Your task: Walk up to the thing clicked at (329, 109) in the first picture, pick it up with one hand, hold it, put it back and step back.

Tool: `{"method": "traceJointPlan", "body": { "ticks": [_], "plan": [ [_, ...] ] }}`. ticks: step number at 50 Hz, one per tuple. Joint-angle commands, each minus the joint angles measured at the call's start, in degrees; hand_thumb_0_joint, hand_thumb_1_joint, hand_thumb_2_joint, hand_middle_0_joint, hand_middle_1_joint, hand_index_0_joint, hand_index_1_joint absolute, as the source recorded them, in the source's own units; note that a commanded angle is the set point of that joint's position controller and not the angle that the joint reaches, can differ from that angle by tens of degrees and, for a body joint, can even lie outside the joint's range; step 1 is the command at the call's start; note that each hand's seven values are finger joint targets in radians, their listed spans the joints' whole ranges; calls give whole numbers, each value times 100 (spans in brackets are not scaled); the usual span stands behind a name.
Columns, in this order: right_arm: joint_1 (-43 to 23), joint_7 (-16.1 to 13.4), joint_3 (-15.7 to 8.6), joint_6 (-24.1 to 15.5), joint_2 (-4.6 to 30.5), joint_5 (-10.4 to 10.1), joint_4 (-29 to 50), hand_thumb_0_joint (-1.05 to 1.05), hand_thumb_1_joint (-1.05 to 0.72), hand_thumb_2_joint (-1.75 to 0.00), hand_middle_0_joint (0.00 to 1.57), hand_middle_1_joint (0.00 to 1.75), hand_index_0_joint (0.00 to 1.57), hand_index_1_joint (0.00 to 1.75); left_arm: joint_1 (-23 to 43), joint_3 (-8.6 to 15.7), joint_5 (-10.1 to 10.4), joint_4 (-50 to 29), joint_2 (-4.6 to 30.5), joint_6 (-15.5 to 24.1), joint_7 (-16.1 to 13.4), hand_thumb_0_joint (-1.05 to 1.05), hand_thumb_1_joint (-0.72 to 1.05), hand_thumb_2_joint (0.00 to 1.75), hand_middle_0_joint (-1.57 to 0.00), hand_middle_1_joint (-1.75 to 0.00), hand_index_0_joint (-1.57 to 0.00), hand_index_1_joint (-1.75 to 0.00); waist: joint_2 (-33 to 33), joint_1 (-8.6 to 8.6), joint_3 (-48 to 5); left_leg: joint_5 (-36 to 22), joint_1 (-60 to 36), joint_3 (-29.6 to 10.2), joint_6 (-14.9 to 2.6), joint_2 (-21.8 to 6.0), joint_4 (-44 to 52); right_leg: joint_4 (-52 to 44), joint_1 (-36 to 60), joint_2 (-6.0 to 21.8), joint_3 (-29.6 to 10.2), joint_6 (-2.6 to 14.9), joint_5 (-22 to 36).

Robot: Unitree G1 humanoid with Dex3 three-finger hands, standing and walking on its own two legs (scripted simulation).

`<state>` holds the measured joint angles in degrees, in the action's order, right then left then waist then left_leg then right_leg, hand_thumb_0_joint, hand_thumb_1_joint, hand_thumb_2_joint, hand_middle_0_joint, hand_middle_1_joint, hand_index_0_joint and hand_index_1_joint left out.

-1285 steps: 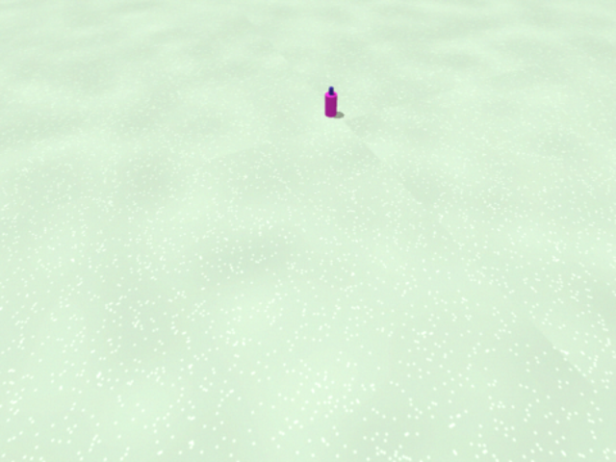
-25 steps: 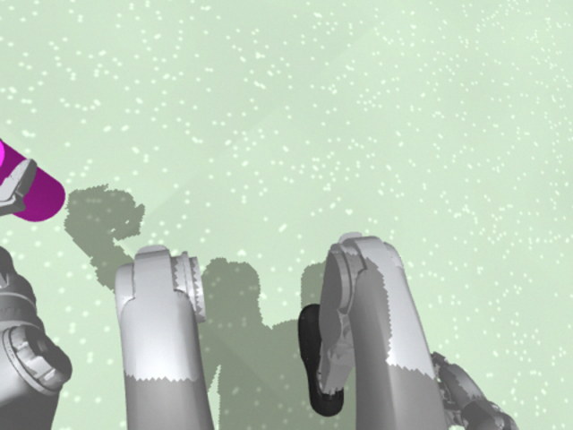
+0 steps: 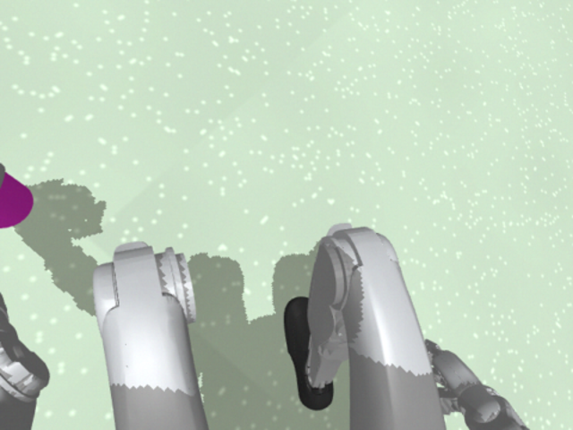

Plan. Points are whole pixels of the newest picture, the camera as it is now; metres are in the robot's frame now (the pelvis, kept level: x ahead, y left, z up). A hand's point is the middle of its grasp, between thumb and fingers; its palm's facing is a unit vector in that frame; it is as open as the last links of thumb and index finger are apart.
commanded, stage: lower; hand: left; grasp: from the side
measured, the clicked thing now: out of the picture +0.41 +0.38 -0.12
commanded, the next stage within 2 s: loosen in 0.68 s
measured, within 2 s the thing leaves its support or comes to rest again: rests again in 1.38 s
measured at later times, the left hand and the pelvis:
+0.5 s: hand out of the picture +0.41 +0.38 -0.15, palm faces +0.57 -0.82 -0.03, open 7.9 cm; pelvis +0.00 +0.01 -0.01, yaw -2 degrees
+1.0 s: hand out of the picture +0.41 +0.38 -0.17, palm faces +0.59 -0.81 -0.02, open 7.9 cm; pelvis -0.01 +0.02 -0.02, yaw -4 degrees
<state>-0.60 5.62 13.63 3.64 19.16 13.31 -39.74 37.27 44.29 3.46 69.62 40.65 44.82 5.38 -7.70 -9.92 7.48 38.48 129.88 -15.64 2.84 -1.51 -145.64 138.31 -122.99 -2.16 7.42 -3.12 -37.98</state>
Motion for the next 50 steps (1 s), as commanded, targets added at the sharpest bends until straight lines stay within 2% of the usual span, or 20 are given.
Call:
{"method": "traceJointPlan", "body": {
  "ticks": [1, 3, 5, 6, 9, 12, 16, 18, 24, 25, 26, 29, 30, 35, 39, 42, 44, 45, 47, 50],
  "plan": [
    [639, -90, -454, -17, 1688, 42, 118, 0, -87, -89, 20, 30, 20, 30, 1802, 127, 180, -1622, 2239, 731, 8, 0, 38, 131, -130, -144, -134, -142, 2783, -71, -3869, -559, -2694, 731, -185, -182, 1662, -1175, 1586, -164, 457, 431, 815],
    [578, -86, -452, -28, 1722, 40, 149, 0, -87, -89, 20, 30, 20, 30, 1668, 124, 178, -1499, 2165, 692, 0, 0, 39, 131, -130, -144, -134, -142, 2809, -46, -3797, -607, -2779, 688, -162, -189, 1712, -1122, 1461, -155, 506, 446, 818],
    [640, -71, -431, -12, 1750, 51, 175, 0, -89, -90, 20, 30, 20, 30, 1466, 200, 196, -1366, 2162, 671, -3, 0, 23, 126, -132, -146, -136, -144, 2801, -38, -3925, -847, -2918, 648, -130, -191, 1697, -1071, 1550, -172, 557, 451, 999],
    [579, -68, -393, -7, 1719, 54, 153, 0, -89, -90, 20, 30, 20, 30, 1396, 58, 231, -1167, 1957, 673, 25, 0, 20, 125, -129, -144, -133, -142, 2699, -93, -3786, -825, -2781, 644, -142, -192, 1644, -1057, 1513, -178, 565, 446, 982],
    [539, -55, -288, -54, 1716, 55, 172, 0, -88, -89, 20, 30, 20, 30, 1231, 18, 366, -726, 1746, 713, 37, 0, 21, 127, -129, -145, -133, -143, 2188, -193, -3517, -756, -2381, 642, -209, -187, 1444, -1116, 1655, -220, 591, 400, 1009],
    [422, -52, -228, -53, 1790, 97, 278, 0, -87, -89, 20, 30, 20, 30, 1258, 132, 269, -738, 2153, 818, 2, 0, 24, 127, -128, -145, -133, -143, 2285, -142, -3505, -757, -2442, 599, -201, -208, 1457, -1067, 1667, -233, 631, 405, 986],
    [396, -28, -107, -39, 1830, 185, 223, 0, -87, -89, 20, 30, 20, 30, 1346, 160, 188, -730, 2354, 989, -53, 0, 31, 131, -131, -148, -135, -146, 2436, -190, -3533, -846, -2635, 540, -158, -253, 1423, -992, 1750, -245, 666, 397, 1022],
    [281, -35, -74, -34, 1873, 228, 264, 0, -87, -89, 20, 30, 20, 30, 1528, 317, 191, -1044, 2667, 1107, -101, 0, 27, 129, -129, -147, -134, -144, 2694, -150, -3624, -887, -2775, 521, -139, -277, 1404, -924, 1716, -254, 668, 408, 1043],
    [109, -36, 37, -50, 1949, 314, 239, 0, -89, -90, 20, 30, 20, 30, 1481, 64, 138, -1038, 2550, 1200, -186, 0, 23, 128, -129, -146, -133, -144, 3136, -271, -3412, -827, -3102, 386, -47, -338, 1547, -835, 1476, -248, 760, 445, 947],
    [149, -46, 54, -38, 1966, 338, 265, 0, -89, -90, 20, 30, 20, 30, 1731, 182, 118, -1408, 2856, 1262, -231, 0, 23, 128, -130, -146, -134, -144, 3343, -263, -3561, -925, -3157, 411, -39, -337, 1506, -830, 1597, -255, 763, 440, 1075],
    [135, -48, 52, -34, 1980, 346, 256, 0, -89, -90, 20, 30, 20, 30, 1540, 235, 109, -1220, 2869, 1246, -226, 0, 22, 127, -129, -145, -132, -143, 3318, -233, -3532, -1036, -3160, 424, -51, -333, 1466, -817, 1613, -258, 745, 436, 1164],
    [67, -20, 117, -30, 1996, 385, 358, 0, -89, -90, 20, 30, 20, 30, 1490, 48, 167, -889, 2457, 1257, -243, 0, 22, 129, -131, -147, -135, -145, 3091, -410, -3327, -1064, -3049, 340, -48, -336, 1444, -827, 1623, -261, 839, 420, 1218],
    [7, -19, 118, -25, 1980, 385, 346, 0, -89, -90, 20, 30, 20, 30, 1391, -1, 180, -730, 2356, 1251, -245, 0, 22, 129, -131, -148, -134, -146, 3024, -366, -3191, -1008, -3013, 342, -52, -338, 1431, -831, 1509, -265, 841, 421, 1159],
    [-40, -8, 209, 0, 2059, 433, 449, 0, -87, -89, 20, 30, 20, 30, 1085, -56, 142, -265, 2348, 1246, -247, 0, 33, 132, -131, -149, -136, -147, 2696, -439, -3103, -1252, -2949, 243, -72, -355, 1356, -815, 1707, -297, 936, 380, 1398],
    [-244, 6, 296, 22, 2132, 454, 658, 0, -86, -89, 20, 30, 20, 30, 1207, 55, 157, -215, 2572, 1348, -347, 0, 30, 132, -131, -149, -136, -146, 2645, -487, -2993, -946, -2822, 187, -77, -367, 1373, -825, 1713, -322, 1028, 370, 1187],
    [-271, 21, 373, 5, 2085, 485, 597, 0, -86, -88, 20, 30, 20, 30, 1391, 59, 242, -291, 2570, 1472, -382, 0, 18, 110, -123, -131, -129, -127, 2569, -500, -2900, -677, -2662, 207, -111, -367, 1302, -880, 1750, -358, 1012, 350, 1012],
    [-289, 15, 403, -6, 2104, 502, 598, 0, -87, -88, 20, 30, 20, 30, 1484, 218, 220, -502, 2932, 1540, -448, 0, 13, 94, -116, -121, -122, -116, 2721, -445, -3004, -629, -2691, 236, -116, -364, 1296, -897, 1851, -375, 988, 344, 987],
    [-328, 11, 400, -14, 2099, 509, 578, 0, -87, -88, 20, 30, 20, 30, 1487, 238, 167, -632, 3096, 1554, -475, 0, 9, 90, -113, -117, -118, -113, 2827, -397, -3043, -598, -2692, 262, -118, -374, 1283, -887, 1841, -387, 956, 353, 976],
    [-348, -2, 407, -10, 2085, 535, 540, 0, -87, -88, 20, 30, 20, 30, 1522, 49, 67, -649, 2995, 1538, -485, 0, 6, 85, -108, -112, -113, -108, 2978, -439, -2920, -484, -2772, 268, -92, -400, 1349, -883, 1699, -376, 962, 372, 863],
    [-351, -15, 375, 8, 2148, 548, 494, 0, -87, -88, 20, 30, 20, 30, 1566, 90, -2, -876, 3135, 1538, -549, 0, 0, 78, -103, -105, -108, -101, 3312, -424, -2913, -574, -3059, 173, -14, -437, 1490, -766, 1508, -362, 995, 395, 926]
  ]
}}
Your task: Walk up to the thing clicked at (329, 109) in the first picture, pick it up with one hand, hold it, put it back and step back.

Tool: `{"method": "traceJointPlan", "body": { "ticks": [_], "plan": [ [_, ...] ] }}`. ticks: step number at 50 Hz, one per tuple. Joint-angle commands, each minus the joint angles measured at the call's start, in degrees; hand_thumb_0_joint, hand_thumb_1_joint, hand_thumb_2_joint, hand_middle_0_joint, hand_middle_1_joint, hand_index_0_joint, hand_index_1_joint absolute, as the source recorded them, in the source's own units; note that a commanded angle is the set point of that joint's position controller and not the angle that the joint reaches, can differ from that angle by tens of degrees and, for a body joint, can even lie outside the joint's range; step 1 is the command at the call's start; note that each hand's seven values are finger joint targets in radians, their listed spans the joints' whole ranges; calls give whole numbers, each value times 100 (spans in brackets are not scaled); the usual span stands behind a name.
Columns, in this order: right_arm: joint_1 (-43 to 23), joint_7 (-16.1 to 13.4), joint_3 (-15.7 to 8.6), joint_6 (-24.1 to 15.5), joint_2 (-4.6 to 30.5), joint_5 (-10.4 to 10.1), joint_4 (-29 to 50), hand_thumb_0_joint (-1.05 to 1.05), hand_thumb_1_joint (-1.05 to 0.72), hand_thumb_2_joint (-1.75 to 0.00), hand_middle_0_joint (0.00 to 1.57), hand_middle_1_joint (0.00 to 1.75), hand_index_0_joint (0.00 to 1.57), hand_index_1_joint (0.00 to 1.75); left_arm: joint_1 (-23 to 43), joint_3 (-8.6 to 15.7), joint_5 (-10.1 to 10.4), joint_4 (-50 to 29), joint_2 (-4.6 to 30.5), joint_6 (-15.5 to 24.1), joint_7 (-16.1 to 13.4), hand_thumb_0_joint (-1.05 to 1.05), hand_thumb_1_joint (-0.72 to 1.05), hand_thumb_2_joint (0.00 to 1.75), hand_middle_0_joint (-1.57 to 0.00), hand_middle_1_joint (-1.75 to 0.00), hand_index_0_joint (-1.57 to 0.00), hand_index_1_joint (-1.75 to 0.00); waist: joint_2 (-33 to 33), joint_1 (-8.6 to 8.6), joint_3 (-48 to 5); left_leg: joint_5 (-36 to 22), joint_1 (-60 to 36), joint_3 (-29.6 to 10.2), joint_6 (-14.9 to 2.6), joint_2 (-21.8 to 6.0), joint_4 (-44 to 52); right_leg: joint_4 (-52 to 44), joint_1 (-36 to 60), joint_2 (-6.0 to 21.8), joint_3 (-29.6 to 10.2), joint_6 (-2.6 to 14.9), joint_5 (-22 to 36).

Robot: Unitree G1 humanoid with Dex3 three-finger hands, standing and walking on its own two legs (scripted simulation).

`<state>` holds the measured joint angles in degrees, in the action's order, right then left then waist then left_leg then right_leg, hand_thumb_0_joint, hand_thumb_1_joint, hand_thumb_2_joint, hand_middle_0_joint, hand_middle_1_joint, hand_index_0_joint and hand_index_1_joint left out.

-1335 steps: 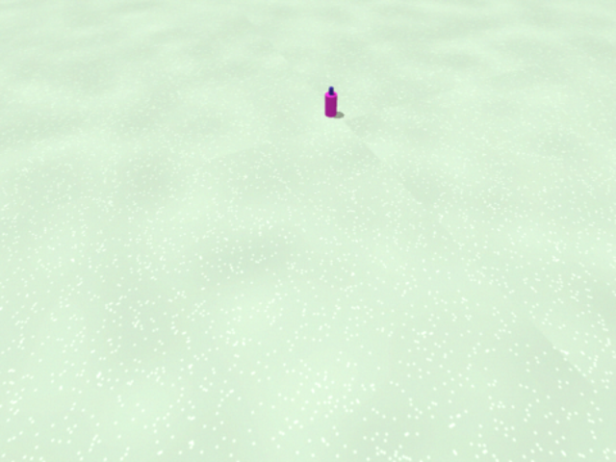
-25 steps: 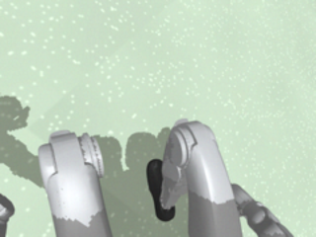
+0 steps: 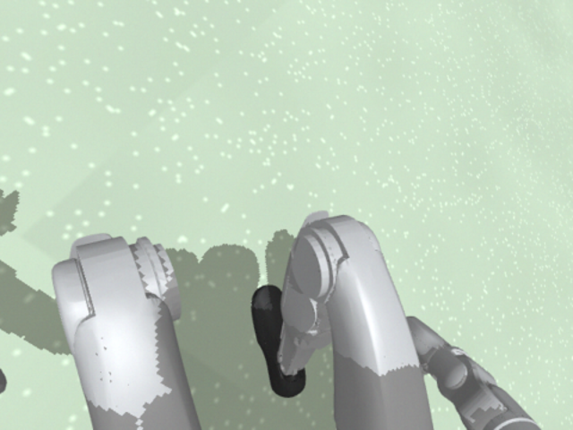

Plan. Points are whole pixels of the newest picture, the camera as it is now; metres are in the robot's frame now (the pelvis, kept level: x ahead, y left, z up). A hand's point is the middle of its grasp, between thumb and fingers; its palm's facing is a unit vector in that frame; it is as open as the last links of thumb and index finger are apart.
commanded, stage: loosen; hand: left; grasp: from the side
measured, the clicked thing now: out of the picture +0.39 +0.39 -0.18
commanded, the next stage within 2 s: open in 0.14 s
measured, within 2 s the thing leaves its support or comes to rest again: rests again in 0.38 s
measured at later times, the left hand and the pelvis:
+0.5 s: hand out of the picture +0.40 +0.40 -0.13, palm faces +0.63 -0.78 -0.02, open 11.1 cm; pelvis +0.00 +0.00 +0.00, yaw +0 degrees
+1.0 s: hand out of the picture +0.40 +0.43 -0.12, palm faces +0.67 -0.75 -0.03, open 16.7 cm; pelvis +0.00 +0.00 +0.00, yaw +0 degrees
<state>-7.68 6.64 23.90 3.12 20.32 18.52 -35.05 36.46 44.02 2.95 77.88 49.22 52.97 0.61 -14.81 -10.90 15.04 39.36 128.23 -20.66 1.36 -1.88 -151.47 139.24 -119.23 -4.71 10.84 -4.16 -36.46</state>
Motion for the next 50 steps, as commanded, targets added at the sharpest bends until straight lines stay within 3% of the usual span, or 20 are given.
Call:
{"method": "traceJointPlan", "body": {
  "ticks": [1, 5, 7, 10, 17, 21, 22, 23, 24, 25, 30, 32, 35, 39, 40, 41, 45, 47, 50],
  "plan": [
    [392, -118, -658, 70, 2026, 26, 23, 0, -88, -88, 20, 30, 20, 30, 1470, 132, 68, -1624, 2150, 681, -91, 0, -3, 77, -102, -104, -107, -100, 4028, -285, -3725, -839, -3018, 654, 159, -402, 2091, -828, 1165, -106, 670, 497, 879],
    [460, -97, -661, 88, 2002, 29, -34, 0, -88, -88, 20, 30, 20, 30, 1388, -72, 139, -1501, 1728, 607, -107, 0, -7, 70, -97, -97, -102, -93, 4030, -377, -3665, -1024, -3082, 578, 179, -401, 2116, -800, 1122, -99, 701, 490, 1023],
    [418, -88, -675, 82, 1989, -8, 6, 0, -89, -88, 20, 30, 20, 30, 1402, -221, 165, -1334, 1534, 566, -76, 0, -11, 66, -94, -92, -98, -89, 3742, -418, -3501, -783, -2833, 559, 140, -390, 2111, -853, 1047, -91, 701, 489, 879],
    [382, -84, -672, 90, 1991, -27, 8, 0, -87, -88, 20, 30, 20, 30, 1443, -304, 144, -1250, 1537, 588, -56, 0, -10, 61, -87, -86, -92, -82, 3666, -454, -3327, -613, -2712, 502, 130, -385, 2148, -853, 933, -81, 731, 481, 763],
    [353, -61, -655, 83, 1995, -73, 153, 0, -86, -88, 20, 30, 20, 30, 1169, -132, 305, -761, 1528, 574, 25, 0, -17, 45, -59, -58, -63, -55, 3094, -400, -3470, -746, -2348, 599, 29, -344, 1939, -944, 1261, -143, 701, 451, 898],
    [413, -79, -604, 128, 1949, -94, 161, 0, -85, -88, 20, 30, 20, 30, 918, -324, 345, -299, 1188, 470, 171, 0, -19, 42, -55, -53, -58, -51, 2847, -400, -3215, -635, -2172, 580, 17, -345, 2007, -1013, 1207, -164, 758, 452, 778],
    [373, -75, -573, 137, 1939, -94, 200, 0, -85, -88, 20, 30, 20, 30, 825, -290, 343, -252, 1241, 449, 184, 0, -20, 42, -52, -52, -56, -49, 2889, -353, -3173, -603, -2179, 580, 19, -349, 2029, -1008, 1218, -161, 760, 454, 742],
    [332, -90, -597, 133, 2002, -102, 324, 0, -85, -88, 20, 30, 20, 30, 1007, -66, 351, -578, 1578, 470, 180, 0, -19, 40, -50, -49, -53, -46, 2949, -317, -3316, -646, -2248, 580, 18, -359, 2019, -996, 1240, -165, 758, 457, 779],
    [323, -91, -591, 143, 1977, -107, 279, 0, -85, -88, 20, 30, 20, 30, 918, -66, 329, -548, 1641, 459, 188, 0, -20, 37, -47, -46, -50, -43, 3017, -253, -3323, -628, -2252, 610, 19, -368, 2020, -963, 1241, -169, 722, 466, 755],
    [344, -84, -574, 153, 1962, -97, 313, 0, -85, -88, 20, 30, 20, 30, 1030, -3, 358, -639, 1684, 468, 187, 0, -22, 36, -44, -45, -48, -42, 2993, -310, -3387, -624, -2203, 644, -2, -358, 1956, -1003, 1357, -191, 727, 457, 765],
    [293, -101, -544, 101, 1937, -82, 253, 0, -84, -88, 20, 30, 20, 30, 1444, -141, 381, -827, 1653, 568, 200, 0, -30, 24, -30, -30, -33, -27, 2950, -488, -3270, -252, -2022, 671, -47, -369, 1872, -1066, 1273, -209, 731, 440, 548],
    [336, -118, -555, 97, 1946, -70, 206, 0, -85, -88, 20, 30, 20, 30, 1396, -91, 330, -917, 1808, 574, 201, 0, -33, 20, -27, -27, -30, -24, 3087, -412, -3404, -417, -2196, 682, -13, -385, 1895, -1019, 1301, -207, 712, 454, 664],
    [324, -121, -553, 114, 1933, -54, 161, 0, -85, -88, 20, 30, 20, 30, 1315, -187, 293, -834, 1704, 558, 224, 0, -41, 15, -20, -21, -23, -18, 3187, -399, -3302, -404, -2207, 688, 2, -382, 1913, -999, 1228, -197, 711, 472, 645],
    [369, -115, -563, 141, 1998, -53, 176, 0, -84, -88, 20, 30, 20, 30, 1065, -52, 343, -676, 1653, 498, 181, 0, -53, 12, -10, -15, -13, -12, 3313, -307, -3395, -640, -2475, 605, 68, -392, 2007, -888, 1188, -172, 764, 487, 794],
    [300, -120, -580, 141, 2052, -70, 279, 0, -85, -88, 20, 30, 20, 30, 1107, 105, 382, -876, 1814, 519, 157, 0, -53, 13, -11, -16, -14, -13, 3315, -266, -3457, -715, -2521, 561, 80, -392, 2038, -863, 1195, -165, 799, 484, 846],
    [388, -106, -552, 158, 1998, -64, 179, 0, -85, -88, 20, 30, 20, 30, 966, 47, 378, -723, 1734, 494, 164, 0, -53, 14, -10, -16, -14, -13, 3353, -251, -3500, -798, -2536, 606, 79, -379, 2010, -879, 1292, -170, 778, 484, 894],
    [459, -150, -595, 226, 2027, -98, 179, 0, -85, -88, 20, 30, 20, 30, 966, 417, 330, -1352, 2379, 441, 224, 0, -51, 16, -11, -17, -14, -15, 3680, -64, -3750, -1135, -2762, 645, 98, -392, 2057, -831, 1392, -157, 706, 502, 1089],
    [414, -174, -619, 250, 2031, -153, 227, 0, -85, -88, 20, 30, 20, 30, 1056, 391, 312, -1521, 2488, 368, 305, 0, -52, 15, -8, -15, -11, -13, 3707, -71, -3669, -894, -2629, 671, 75, -387, 2125, -879, 1333, -126, 649, 511, 884],
    [580, -234, -765, 311, 2049, -235, 204, 0, -85, -89, 20, 30, 20, 30, 1077, 783, 365, -2213, 3007, 193, 403, 0, -55, 14, -7, -14, -10, -12, 4129, 155, -4112, -951, -2965, 710, 103, -394, 2287, -901, 1296, -105, 561, 540, 863]
  ]
}}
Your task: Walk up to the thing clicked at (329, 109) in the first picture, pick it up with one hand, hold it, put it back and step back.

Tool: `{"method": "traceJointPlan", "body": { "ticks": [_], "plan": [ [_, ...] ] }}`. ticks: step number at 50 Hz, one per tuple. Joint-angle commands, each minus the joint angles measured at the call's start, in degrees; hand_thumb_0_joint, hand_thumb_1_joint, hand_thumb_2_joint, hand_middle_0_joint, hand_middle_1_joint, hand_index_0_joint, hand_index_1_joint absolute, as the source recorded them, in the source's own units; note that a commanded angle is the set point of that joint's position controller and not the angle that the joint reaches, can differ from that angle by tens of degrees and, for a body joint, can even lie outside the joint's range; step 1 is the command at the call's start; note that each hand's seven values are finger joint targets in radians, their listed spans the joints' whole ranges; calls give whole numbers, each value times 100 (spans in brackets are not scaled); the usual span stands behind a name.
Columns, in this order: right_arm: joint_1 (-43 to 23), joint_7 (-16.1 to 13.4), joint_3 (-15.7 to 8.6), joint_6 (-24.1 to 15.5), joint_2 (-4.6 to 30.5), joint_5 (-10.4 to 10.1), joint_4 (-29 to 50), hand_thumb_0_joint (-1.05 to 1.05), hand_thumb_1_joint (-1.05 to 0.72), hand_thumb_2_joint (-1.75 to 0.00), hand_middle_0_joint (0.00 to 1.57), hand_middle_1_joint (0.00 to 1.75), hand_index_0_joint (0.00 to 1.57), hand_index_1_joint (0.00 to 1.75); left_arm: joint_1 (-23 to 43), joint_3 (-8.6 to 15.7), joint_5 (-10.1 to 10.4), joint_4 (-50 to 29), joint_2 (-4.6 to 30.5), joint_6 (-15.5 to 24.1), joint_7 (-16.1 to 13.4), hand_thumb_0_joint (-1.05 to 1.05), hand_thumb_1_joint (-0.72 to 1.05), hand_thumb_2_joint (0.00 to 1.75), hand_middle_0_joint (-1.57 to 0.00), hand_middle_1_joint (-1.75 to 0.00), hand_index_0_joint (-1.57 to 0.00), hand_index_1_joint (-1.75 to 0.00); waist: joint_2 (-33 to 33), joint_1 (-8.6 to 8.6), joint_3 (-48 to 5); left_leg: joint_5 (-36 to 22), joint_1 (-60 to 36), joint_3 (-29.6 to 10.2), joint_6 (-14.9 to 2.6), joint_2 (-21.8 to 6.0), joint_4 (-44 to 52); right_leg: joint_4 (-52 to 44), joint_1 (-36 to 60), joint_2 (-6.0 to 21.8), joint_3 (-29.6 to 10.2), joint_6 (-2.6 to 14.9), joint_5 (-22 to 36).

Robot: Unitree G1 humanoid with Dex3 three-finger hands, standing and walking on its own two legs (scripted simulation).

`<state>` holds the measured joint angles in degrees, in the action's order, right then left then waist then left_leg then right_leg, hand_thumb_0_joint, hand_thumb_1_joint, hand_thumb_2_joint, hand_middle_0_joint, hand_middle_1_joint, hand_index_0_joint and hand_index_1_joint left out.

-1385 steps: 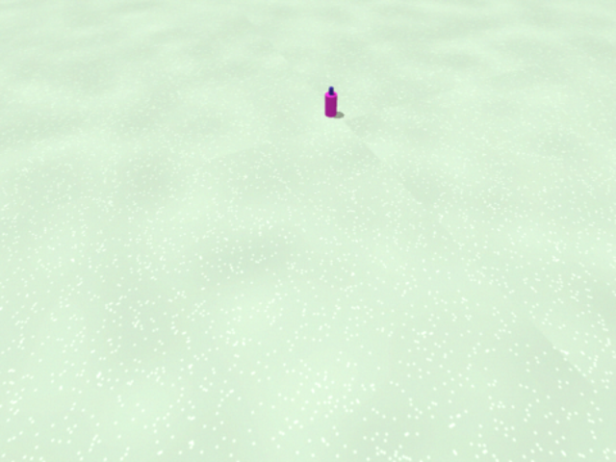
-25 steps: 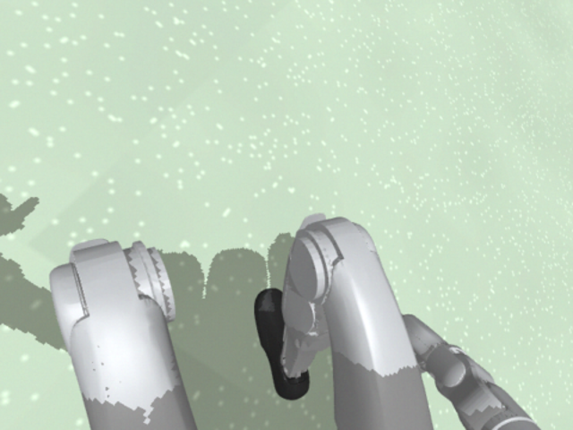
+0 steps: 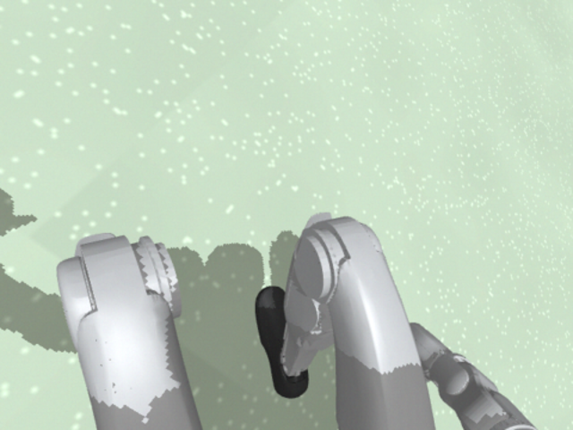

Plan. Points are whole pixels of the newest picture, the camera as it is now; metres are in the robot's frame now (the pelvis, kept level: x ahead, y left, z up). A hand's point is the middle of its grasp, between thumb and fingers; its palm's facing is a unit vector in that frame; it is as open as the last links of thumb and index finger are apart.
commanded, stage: withdraw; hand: left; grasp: from the side
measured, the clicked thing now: out of the picture +0.38 +0.39 -0.20
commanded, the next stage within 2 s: rise in 0.08 s
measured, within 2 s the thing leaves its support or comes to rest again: neither
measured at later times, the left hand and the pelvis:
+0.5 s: hand out of the picture +0.29 +0.54 +0.02, palm faces +0.70 -0.62 -0.35, open 17.0 cm; pelvis +0.00 +0.00 +0.05, yaw +5 degrees
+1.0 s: hand out of the picture +0.21 +0.38 +0.17, palm faces +0.47 -0.71 -0.53, open 16.3 cm; pelvis +0.04 -0.02 +0.26, yaw +13 degrees
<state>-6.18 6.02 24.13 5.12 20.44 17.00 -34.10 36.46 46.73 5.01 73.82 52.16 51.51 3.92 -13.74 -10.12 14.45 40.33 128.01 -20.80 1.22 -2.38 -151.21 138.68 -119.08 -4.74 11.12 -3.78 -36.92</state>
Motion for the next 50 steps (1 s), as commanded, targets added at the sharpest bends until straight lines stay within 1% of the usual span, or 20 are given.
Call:
{"method": "traceJointPlan", "body": {
  "ticks": [1, 3, 6, 9, 10, 11, 12, 13, 14, 17, 19, 25, 26, 33, 35, 36, 38, 41, 44, 50],
  "plan": [
    [480, -183, -801, 125, 2013, -119, 120, 0, -85, -88, 20, 30, 20, 30, 815, 515, 232, -1712, 2558, 229, 150, 0, -55, 13, -6, -14, -10, -11, 4044, 91, -4104, -1106, -2959, 726, 121, -328, 2303, -849, 1320, -100, 536, 499, 949],
    [482, -211, -854, 113, 1955, -229, 166, 0, -85, -89, 20, 30, 20, 30, 595, 337, 349, -1398, 2179, -38, 351, 0, -56, 13, -7, -15, -11, -12, 3787, 47, -3947, -855, -2673, 778, 72, -300, 2346, -941, 1205, -70, 493, 495, 780],
    [648, -287, -981, 106, 1932, -380, 90, 0, -84, -88, 20, 30, 20, 30, 562, 390, 532, -1548, 2238, -383, 706, 0, -55, 14, -10, -17, -14, -14, 3593, 145, -3810, -753, -2324, 861, 5, -275, 2366, -1012, 1061, -65, 449, 487, 729],
    [649, -302, -1110, 9, 1892, -533, 210, 0, -83, -88, 20, 30, 20, 30, 34, -121, 755, -698, 1196, -744, 1190, 0, -52, 13, -11, -18, -16, -14, 2858, -68, -3457, -541, -2008, 819, -70, -261, 2346, -1104, 794, -63, 506, 476, 595],
    [681, -319, -1172, -34, 1923, -573, 197, 0, -84, -89, 20, 30, 20, 30, 72, -64, 826, -840, 1226, -782, 1308, 0, -44, 5, -6, -10, -8, -6, 2739, -43, -3440, -522, -2010, 796, -86, -255, 2353, -1137, 772, -57, 519, 468, 596],
    [818, -313, -1531, -1, 1839, -735, -115, 0, -89, -90, 20, 30, 20, 30, 247, 362, -211, -796, 2727, -1098, 966, 0, -46, 4, -6, -3, -6, -2, 3173, 412, -3982, -687, -2577, 1014, -71, -210, 2608, -1263, 667, 18, 347, 519, 555],
    [962, -276, -1562, 61, 1796, -788, -51, 0, -90, -90, 20, 30, 20, 30, 770, 581, -148, -1778, 2961, -1205, 762, 0, -46, 3, -6, -4, -6, -2, 3558, 442, -4322, -921, -2838, 1007, -31, -237, 2669, -1214, 631, 7, 321, 544, 717],
    [916, -253, -1594, 62, 1685, -876, 55, 0, -89, -90, 20, 30, 20, 30, 864, 226, -191, -1772, 2478, -1385, 765, 0, -44, 3, -6, -5, -7, -3, 3609, 338, -4504, -851, -3006, 992, -27, -241, 2781, -1217, 556, 39, 294, 551, 647],
    [1080, -214, -1707, 94, 1716, -925, -40, 0, -89, -90, 20, 30, 20, 30, 672, 185, -229, -1761, 2323, -1560, 739, 0, -45, 3, -6, -5, -7, -4, 3695, 349, -4620, -809, -3135, 997, -19, -242, 2856, -1239, 582, 53, 276, 552, 614],
    [1233, -249, -1892, 112, 1651, -1083, 14, 0, -96, -92, 20, 30, 20, 30, 914, 636, -509, -2878, 3340, -2001, 467, 0, -51, 4, -9, -7, -10, -6, 4035, 669, -5097, -781, -3440, 1144, -35, -208, 3149, -1397, 724, 107, 90, 574, 546],
    [1354, -250, -2036, 184, 1554, -1166, -99, 0, -99, -93, 20, 30, 20, 30, 1037, 586, -671, -3212, 3463, -2286, 345, 0, -53, 4, -11, -9, -11, -8, 4205, 716, -5081, -506, -3445, 1238, -60, -190, 3354, -1501, 607, 132, -19, 602, 355],
    [1419, -289, -2384, 225, 1309, -1405, -93, 0, -90, -90, 20, 30, 20, 30, -84, 148, -851, -2645, 2270, -3118, 36, 0, -42, 14, -7, -8, -7, -9, 3807, 963, -4752, -317, -3383, 1354, -74, -80, 3896, -1883, 303, 196, -146, 656, 156],
    [1434, -273, -2442, 243, 1285, -1440, -39, 0, -90, -90, 20, 30, 20, 30, -485, -122, -860, -2147, 1695, -3287, 31, 0, -44, 13, -8, -9, -7, -9, 3502, 875, -4617, -328, -3346, 1330, -83, -62, 3992, -1972, 307, 219, -140, 640, 144],
    [1455, -327, -2820, 234, 1138, -1751, 406, 0, -90, -90, 20, 30, 20, 30, -1224, -842, -768, -3794, 739, -4085, -231, 0, -43, 14, -9, -9, -8, -9, 2354, 879, -5283, -33, -3902, 1294, -202, 7, 4770, -3106, 1157, 237, -335, 577, -119],
    [1406, -403, -2882, 201, 1088, -1814, 516, 0, -90, -90, 20, 30, 20, 30, -1868, -978, -748, -4246, 539, -4323, -347, 0, -43, 13, -7, -8, -7, -8, 2238, 1044, -5521, 58, -4264, 1261, -210, -2, 5151, -3430, 1564, 257, -419, 550, -136],
    [1455, -453, -2906, 179, 1061, -1851, 611, 0, -90, -90, 20, 30, 20, 30, -1679, -934, -725, -5283, 817, -4373, -437, 0, -41, 14, -8, -9, -8, -9, 2341, 1117, -5898, 34, -4468, 1310, -222, 6, 5326, -3638, 1908, 249, -485, 555, -102],
    [1333, -549, -2897, 128, 946, -1953, 903, 0, -90, -90, 20, 30, 20, 30, -2620, -1064, -638, -5777, 497, -4643, -594, 0, -36, 17, -8, -9, -7, -9, 2296, 1228, -6047, 90, -4758, 1406, -236, 25, 5732, -4056, 2554, 274, -597, 529, -148],
    [1310, -762, -2843, 22, 711, -2001, 914, 0, -90, -90, 20, 30, 20, 30, -2886, -1034, -586, -6520, 361, -4924, -873, 0, -30, 20, -8, -10, -8, -10, 2299, 1315, -5880, -51, -5185, 1539, -220, 37, 6157, -4616, 3223, 300, -764, 532, -100],
    [1275, -970, -2795, -100, 478, -1998, 891, 0, -90, -90, 20, 30, 20, 30, -3217, -1146, -556, -6695, 12, -5144, -1090, 0, -33, 19, -7, -9, -7, -9, 2447, 1276, -5727, -568, -5691, 1643, -199, 68, 6490, -5041, 3825, 337, -855, 543, 308],
    [1548, -1289, -2678, -428, 142, -1905, 754, 0, -90, -90, 20, 30, 20, 30, -3950, -2266, -506, -6231, -1486, -5579, -1312, 0, -38, 15, -7, -8, -7, -8, 1999, 851, -4896, -1885, -6282, 1959, -278, 107, 6922, -6206, 5340, 361, -997, 493, 1573]
  ]
}}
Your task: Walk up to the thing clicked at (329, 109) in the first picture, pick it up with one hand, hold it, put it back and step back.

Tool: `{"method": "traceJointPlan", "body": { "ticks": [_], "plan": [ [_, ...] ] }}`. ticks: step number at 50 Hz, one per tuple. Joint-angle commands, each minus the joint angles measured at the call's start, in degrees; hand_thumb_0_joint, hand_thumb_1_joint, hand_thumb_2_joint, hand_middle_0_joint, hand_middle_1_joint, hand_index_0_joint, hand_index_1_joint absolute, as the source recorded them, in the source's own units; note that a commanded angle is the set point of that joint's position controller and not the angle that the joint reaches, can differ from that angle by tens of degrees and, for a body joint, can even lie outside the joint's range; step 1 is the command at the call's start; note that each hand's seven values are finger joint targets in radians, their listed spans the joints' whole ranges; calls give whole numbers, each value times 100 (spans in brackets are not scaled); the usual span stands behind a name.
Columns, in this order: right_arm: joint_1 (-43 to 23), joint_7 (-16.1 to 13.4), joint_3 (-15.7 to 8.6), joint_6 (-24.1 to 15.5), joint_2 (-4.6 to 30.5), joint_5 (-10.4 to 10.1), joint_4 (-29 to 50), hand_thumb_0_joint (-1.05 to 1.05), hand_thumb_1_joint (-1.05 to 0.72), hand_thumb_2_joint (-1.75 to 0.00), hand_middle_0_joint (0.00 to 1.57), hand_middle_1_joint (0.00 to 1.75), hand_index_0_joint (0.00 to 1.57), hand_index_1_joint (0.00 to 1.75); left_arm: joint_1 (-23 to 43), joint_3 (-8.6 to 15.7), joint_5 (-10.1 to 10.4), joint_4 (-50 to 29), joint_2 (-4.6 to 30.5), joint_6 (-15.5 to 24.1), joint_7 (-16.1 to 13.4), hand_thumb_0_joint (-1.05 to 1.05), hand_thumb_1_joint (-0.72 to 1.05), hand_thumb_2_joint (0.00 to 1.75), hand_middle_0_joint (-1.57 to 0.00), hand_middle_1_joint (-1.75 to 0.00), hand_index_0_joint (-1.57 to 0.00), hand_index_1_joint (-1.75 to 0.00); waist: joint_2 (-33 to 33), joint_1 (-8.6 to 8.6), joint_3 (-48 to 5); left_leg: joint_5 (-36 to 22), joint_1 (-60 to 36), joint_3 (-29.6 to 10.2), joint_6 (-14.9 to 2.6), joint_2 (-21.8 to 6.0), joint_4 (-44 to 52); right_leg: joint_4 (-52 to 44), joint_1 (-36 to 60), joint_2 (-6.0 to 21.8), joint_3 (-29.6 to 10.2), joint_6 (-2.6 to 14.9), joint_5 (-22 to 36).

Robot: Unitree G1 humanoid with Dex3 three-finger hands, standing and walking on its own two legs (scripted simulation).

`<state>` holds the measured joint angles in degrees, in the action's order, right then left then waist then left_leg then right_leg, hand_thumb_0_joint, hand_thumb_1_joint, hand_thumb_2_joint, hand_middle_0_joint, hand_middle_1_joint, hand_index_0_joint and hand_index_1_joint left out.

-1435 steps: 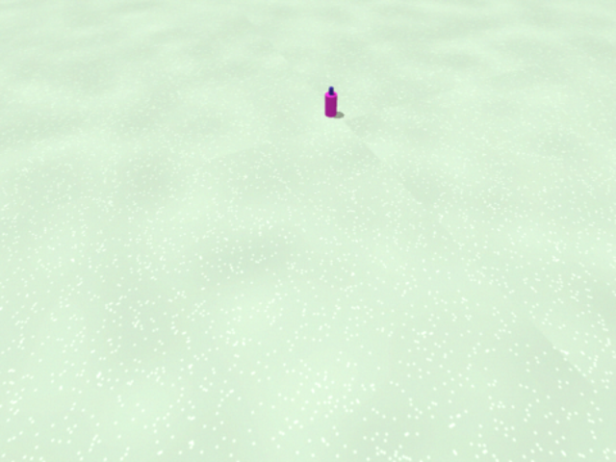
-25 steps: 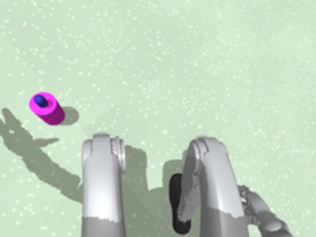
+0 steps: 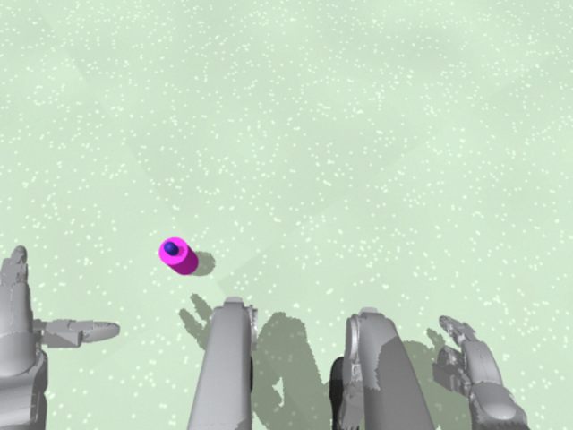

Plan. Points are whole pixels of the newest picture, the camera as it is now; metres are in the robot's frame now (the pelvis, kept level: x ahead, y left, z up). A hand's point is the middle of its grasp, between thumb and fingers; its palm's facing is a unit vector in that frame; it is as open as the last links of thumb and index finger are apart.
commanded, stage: home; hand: left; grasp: from the side
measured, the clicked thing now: (177, 255) +0.42 +0.32 -0.46
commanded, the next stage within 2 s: none
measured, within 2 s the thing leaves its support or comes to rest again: neither
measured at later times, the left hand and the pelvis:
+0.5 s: hand (96, 314) +0.24 +0.21 +0.10, palm faces +0.18 -0.93 -0.32, open 16.9 cm; pelvis +0.06 +0.01 +0.16, yaw +2 degrees
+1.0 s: hand (96, 337) +0.22 +0.20 +0.12, palm faces +0.17 -0.94 -0.28, open 17.2 cm; pelvis +0.06 +0.01 +0.18, yaw +3 degrees
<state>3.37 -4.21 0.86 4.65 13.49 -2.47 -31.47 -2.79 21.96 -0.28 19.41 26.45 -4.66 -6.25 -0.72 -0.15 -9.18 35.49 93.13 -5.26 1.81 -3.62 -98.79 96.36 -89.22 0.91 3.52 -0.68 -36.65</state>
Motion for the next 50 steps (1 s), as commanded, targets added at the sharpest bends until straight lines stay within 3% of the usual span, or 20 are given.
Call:
{"method": "traceJointPlan", "body": {
  "ticks": [1, 4, 6, 14, 21, 24, 27, 31, 35, 38, 39, 41, 46, 48, 50],
  "plan": [
    [665, -302, -360, -437, 839, 53, 481, 0, -90, -90, 20, 30, 20, 30, -62, 142, 13, -766, 1027, -25, -323, 0, -39, 15, -7, -8, -7, -8, 585, -165, -2417, -1408, -2911, 398, -345, 222, 1829, -2187, 2551, -180, -270, 164, 1569],
    [758, -358, -354, -592, 801, 57, 541, 0, -90, -90, 20, 30, 20, 30, -189, -257, 18, -694, 599, -199, -381, 0, -41, 14, -6, -8, -6, -8, 508, -267, -2046, -1494, -3362, 363, -317, 175, 2356, -2712, 3049, -147, -254, 153, 1616],
    [798, -398, -343, -676, 787, 62, 585, 0, -90, -90, 20, 30, 20, 30, -284, -469, 20, -804, 437, -295, -433, 0, -42, 13, -6, -7, -6, -7, 536, -245, -1926, -1528, -3750, 342, -281, 170, 2762, -3019, 3358, -155, -180, 161, 1612],
    [921, -609, -273, -870, 666, 41, 897, 0, -90, -90, 20, 30, 20, 30, -1021, -945, 74, -1772, 49, -772, -626, 0, -44, 12, -6, -7, -6, -7, 761, -129, -1384, -1830, -5184, 434, -205, 233, 4091, -4180, 4725, -171, -79, 133, 1950],
    [959, -746, -208, -1022, 504, 83, 1165, 0, -90, -90, 20, 30, 20, 30, -2001, -1746, 141, -2805, -711, -1033, -622, 0, -46, 11, -6, -7, -6, -7, 747, -133, -739, -2013, -5842, 411, -171, 213, 4833, -4727, 5315, -239, 125, 145, 2085],
    [941, -752, -212, -1083, 482, 104, 1266, 0, -90, -90, 20, 30, 20, 30, -2305, -1904, 135, -3069, -839, -1074, -566, 0, -46, 11, -6, -7, -6, -7, 565, -135, -393, -1930, -5894, 351, -168, 190, 5047, -4903, 5378, -278, 208, 139, 1970],
    [927, -746, -216, -1143, 469, 116, 1317, 0, -90, -90, 20, 30, 20, 30, -2472, -1986, 137, -3130, -912, -1061, -488, 0, -47, 10, -6, -7, -6, -7, 262, -144, -168, -1901, -5878, 370, -185, 201, 5133, -5067, 5444, -281, 200, 109, 1937],
    [908, -730, -229, -1224, 479, 141, 1354, 0, -90, -90, 20, 30, 20, 30, -2488, -1924, 122, -3192, -884, -1000, -396, 0, -48, 10, -6, -7, -6, -7, 210, -131, -54, -1881, -5938, 428, -175, 211, 5192, -5151, 5509, -275, 160, 84, 1888],
    [911, -728, -217, -1295, 477, 168, 1343, 0, -90, -90, 20, 30, 20, 30, -2234, -1841, 82, -3183, -787, -916, -323, 0, -50, 9, -5, -6, -5, -6, 247, -178, -152, -1989, -6040, 458, -183, 230, 5160, -5149, 5581, -248, 75, 77, 2007],
    [924, -730, -204, -1374, 458, 196, 1322, 0, -90, -90, 20, 30, 20, 30, -2072, -1992, 69, -3223, -927, -887, -289, 0, -49, 9, -6, -6, -6, -6, 370, -218, -291, -1924, -6183, 472, -171, 254, 5199, -5167, 5670, -233, 48, 80, 1977],
    [940, -728, -193, -1387, 455, 203, 1279, 0, -90, -90, 20, 30, 20, 30, -1935, -1933, 64, -3430, -821, -859, -296, 0, -48, 9, -6, -6, -6, -7, 455, -189, -371, -1987, -6271, 440, -154, 239, 5237, -5144, 5715, -243, 56, 100, 2001],
    [912, -727, -177, -1423, 445, 200, 1272, 0, -90, -90, 20, 30, 20, 30, -2168, -2057, 52, -3090, -979, -899, -273, 0, -51, 8, -5, -6, -5, -6, 377, -196, -322, -2012, -6300, 449, -152, 254, 5248, -5170, 5745, -239, 57, 89, 2038],
    [878, -733, -159, -1440, 444, 201, 1185, 0, -90, -90, 20, 30, 20, 30, -2087, -1926, 50, -3198, -800, -892, -278, 0, -51, 8, -5, -6, -5, -6, 427, -103, -291, -2120, -6323, 434, -140, 257, 5279, -5244, 5827, -228, 78, 91, 2107],
    [868, -731, -153, -1438, 432, 203, 1185, 0, -90, -90, 20, 30, 20, 30, -2390, -2010, 52, -2858, -986, -914, -259, 0, -53, 7, -5, -6, -5, -6, 244, -118, -172, -2113, -6246, 446, -153, 259, 5270, -5260, 5818, -231, 75, 79, 2117],
    [842, -722, -166, -1434, 450, 202, 1187, 0, -90, -90, 20, 30, 20, 30, -2268, -1935, 62, -2903, -935, -899, -253, 0, -54, 6, -5, -6, -5, -6, 315, -107, -142, -2094, -6248, 454, -144, 259, 5310, -5272, 5818, -233, 76, 86, 2101]
  ]
}}
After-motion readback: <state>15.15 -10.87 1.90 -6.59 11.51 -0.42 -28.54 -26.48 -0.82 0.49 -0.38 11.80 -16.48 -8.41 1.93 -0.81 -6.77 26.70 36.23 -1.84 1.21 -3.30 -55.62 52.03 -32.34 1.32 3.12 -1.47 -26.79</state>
